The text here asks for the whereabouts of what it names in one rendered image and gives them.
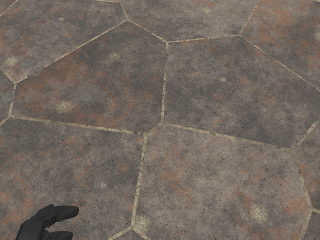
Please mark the robot left hand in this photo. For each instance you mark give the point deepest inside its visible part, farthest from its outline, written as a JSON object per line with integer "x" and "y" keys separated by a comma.
{"x": 34, "y": 228}

